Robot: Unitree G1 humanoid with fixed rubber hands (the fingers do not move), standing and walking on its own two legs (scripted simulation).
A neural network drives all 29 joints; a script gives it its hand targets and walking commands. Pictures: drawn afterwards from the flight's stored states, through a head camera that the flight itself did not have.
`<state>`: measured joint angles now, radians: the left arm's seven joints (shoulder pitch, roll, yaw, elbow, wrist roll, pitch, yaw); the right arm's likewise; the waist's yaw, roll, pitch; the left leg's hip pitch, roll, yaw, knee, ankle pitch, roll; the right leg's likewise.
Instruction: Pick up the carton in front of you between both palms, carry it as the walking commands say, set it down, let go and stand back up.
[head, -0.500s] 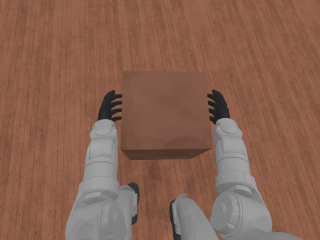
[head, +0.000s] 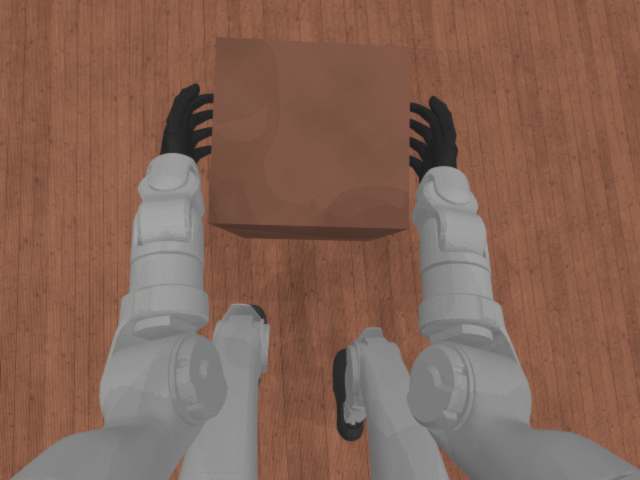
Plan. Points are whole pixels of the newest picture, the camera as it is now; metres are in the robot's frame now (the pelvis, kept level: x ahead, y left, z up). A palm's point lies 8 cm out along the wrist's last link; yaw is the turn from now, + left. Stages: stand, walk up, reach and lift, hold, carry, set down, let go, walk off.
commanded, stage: set down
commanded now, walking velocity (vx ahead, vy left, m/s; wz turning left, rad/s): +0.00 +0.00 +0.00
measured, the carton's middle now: (309, 162) +0.48 +0.04 -0.16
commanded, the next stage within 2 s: none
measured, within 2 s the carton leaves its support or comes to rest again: rests again in 1.28 s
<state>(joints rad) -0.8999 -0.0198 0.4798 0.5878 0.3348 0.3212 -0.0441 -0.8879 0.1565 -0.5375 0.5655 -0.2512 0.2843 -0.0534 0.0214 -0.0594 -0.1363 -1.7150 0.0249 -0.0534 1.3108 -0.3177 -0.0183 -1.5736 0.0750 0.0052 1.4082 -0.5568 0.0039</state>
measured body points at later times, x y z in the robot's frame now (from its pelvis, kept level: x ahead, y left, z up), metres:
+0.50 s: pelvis -0.02 +0.02 -0.12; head +0.31 +0.07 +0.18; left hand +0.51 +0.22 -0.25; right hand +0.52 -0.08 -0.24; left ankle +0.12 +0.13 -0.57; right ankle +0.03 -0.12 -0.57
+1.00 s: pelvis -0.03 +0.02 -0.20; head +0.36 +0.06 +0.01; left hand +0.55 +0.24 -0.38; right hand +0.55 -0.06 -0.38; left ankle +0.12 +0.13 -0.57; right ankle +0.03 -0.12 -0.57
